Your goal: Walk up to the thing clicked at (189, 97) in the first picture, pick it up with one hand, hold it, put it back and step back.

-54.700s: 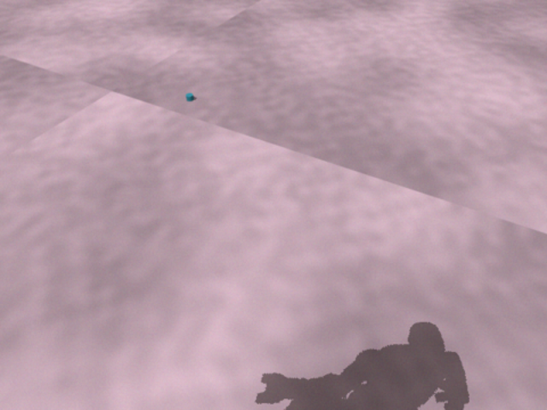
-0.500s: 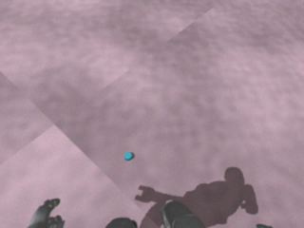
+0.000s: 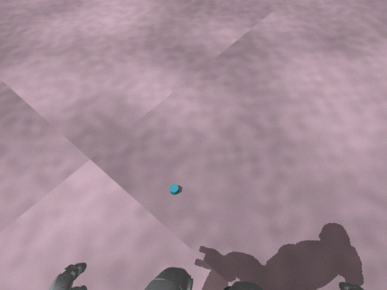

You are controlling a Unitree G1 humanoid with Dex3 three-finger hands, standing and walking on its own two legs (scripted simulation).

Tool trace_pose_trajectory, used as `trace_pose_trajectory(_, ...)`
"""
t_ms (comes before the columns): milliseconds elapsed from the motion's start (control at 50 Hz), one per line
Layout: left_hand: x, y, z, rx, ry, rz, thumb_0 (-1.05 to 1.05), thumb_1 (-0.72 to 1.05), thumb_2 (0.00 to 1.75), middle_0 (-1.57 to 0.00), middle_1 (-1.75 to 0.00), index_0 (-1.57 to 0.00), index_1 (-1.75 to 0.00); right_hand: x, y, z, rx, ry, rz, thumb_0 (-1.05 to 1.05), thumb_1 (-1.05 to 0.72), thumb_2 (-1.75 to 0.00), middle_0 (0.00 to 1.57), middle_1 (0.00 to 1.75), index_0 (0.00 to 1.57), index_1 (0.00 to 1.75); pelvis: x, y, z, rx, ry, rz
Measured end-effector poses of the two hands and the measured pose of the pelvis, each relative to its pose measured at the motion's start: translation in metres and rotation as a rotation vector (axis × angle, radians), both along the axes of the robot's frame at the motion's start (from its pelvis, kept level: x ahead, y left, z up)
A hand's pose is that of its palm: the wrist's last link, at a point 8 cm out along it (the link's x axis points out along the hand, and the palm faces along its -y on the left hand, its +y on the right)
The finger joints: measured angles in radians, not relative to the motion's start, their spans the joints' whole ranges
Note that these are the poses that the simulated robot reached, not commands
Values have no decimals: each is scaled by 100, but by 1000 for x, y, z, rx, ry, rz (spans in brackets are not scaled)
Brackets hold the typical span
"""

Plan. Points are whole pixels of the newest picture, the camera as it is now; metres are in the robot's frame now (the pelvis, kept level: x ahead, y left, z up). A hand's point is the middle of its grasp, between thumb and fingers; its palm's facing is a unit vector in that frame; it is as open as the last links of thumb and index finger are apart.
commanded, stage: step back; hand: left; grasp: from above
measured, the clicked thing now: (174, 189) +0.64 +0.20 -0.75
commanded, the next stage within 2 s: none
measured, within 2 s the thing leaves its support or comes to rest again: neither
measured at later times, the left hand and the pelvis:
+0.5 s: hand out of the picture -0.08 +0.25 -0.16, palm faces +0.01 -0.91 -0.41, open 7.4 cm; pelvis -0.16 -0.03 -0.02, yaw +0 degrees
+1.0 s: hand out of the picture -0.24 +0.23 -0.15, palm faces +0.09 -0.91 -0.39, open 7.4 cm; pelvis -0.33 -0.05 -0.01, yaw +6 degrees
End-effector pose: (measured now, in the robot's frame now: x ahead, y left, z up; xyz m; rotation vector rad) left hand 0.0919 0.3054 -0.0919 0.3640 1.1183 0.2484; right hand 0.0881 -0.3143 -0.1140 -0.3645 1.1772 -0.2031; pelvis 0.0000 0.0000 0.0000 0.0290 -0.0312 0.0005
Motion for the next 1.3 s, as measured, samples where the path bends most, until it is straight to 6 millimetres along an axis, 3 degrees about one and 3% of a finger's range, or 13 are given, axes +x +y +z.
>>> trace_pose_trajectory(140,-24,6,-13,-23,-87,-2,1,90,90,-21,-30,-21,-30,-47,1,-1,-50,49,56,1,-91,-90,20,30,20,30,-47,4,-12,-20,3,69)
trace_pose_trajectory(240,-63,9,-22,-49,-35,21,1,90,90,-21,-30,-21,-30,-82,11,9,-43,43,62,1,-91,-90,20,30,20,30,-78,5,-7,-27,-16,68)
trace_pose_trajectory(320,-98,8,-21,-52,-10,51,1,90,90,-21,-30,-21,-30,-99,10,18,-46,21,65,1,-91,-90,20,30,20,30,-98,-1,-1,-40,-8,55)
trace_pose_trajectory(440,-153,-1,-24,-19,54,44,1,90,90,-21,-30,-21,-30,-109,-5,16,-42,-74,71,1,-90,-90,21,30,21,30,-137,-17,-7,-39,-9,12)
trace_pose_trajectory(540,-197,-22,-26,12,74,27,1,90,90,-21,-30,-21,-30,-128,-32,-2,-20,-122,62,0,-90,-90,21,30,21,30,-176,-38,-19,-62,-24,-1)
trace_pose_trajectory(640,-238,-40,-11,7,71,38,1,90,89,-21,-30,-21,-30,-168,-44,-3,-2,-80,36,0,-91,-90,20,30,20,30,-205,-47,-9,-9,-13,9)
trace_pose_trajectory(740,-257,-43,-4,25,12,48,1,90,89,-21,-30,-21,-30,-218,-49,-7,-13,-2,64,0,-91,-90,20,30,20,30,-236,-51,-7,-3,-3,51)
trace_pose_trajectory(880,-291,-28,-20,16,-70,55,1,90,89,-21,-30,-21,-30,-282,-40,-12,-39,70,105,1,-91,-90,20,30,20,30,-294,-47,-20,10,-19,113)
trace_pose_trajectory(980,-333,-30,-21,-8,-14,79,1,90,89,-21,-30,-21,-30,-321,-35,1,-24,59,101,1,-91,-90,20,30,20,30,-327,-48,-10,-29,-28,101)
trace_pose_trajectory(1080,-382,-39,-20,-13,24,87,1,90,90,-21,-30,-21,-30,-336,-42,9,-26,6,108,1,-90,-90,21,30,21,30,-359,-57,-5,-41,-11,72)
trace_pose_trajectory(1200,-447,-59,-25,13,100,63,1,90,90,-21,-30,-21,-30,-351,-63,-3,-3,-90,96,1,-90,-90,21,30,21,30,-400,-75,-16,-56,-18,27)
trace_pose_trajectory(1300,-494,-73,-13,9,125,96,1,90,89,-21,-30,-21,-30,-385,-72,-4,25,-50,67,0,-91,-90,20,30,20,30,-419,-83,-6,-17,-15,29)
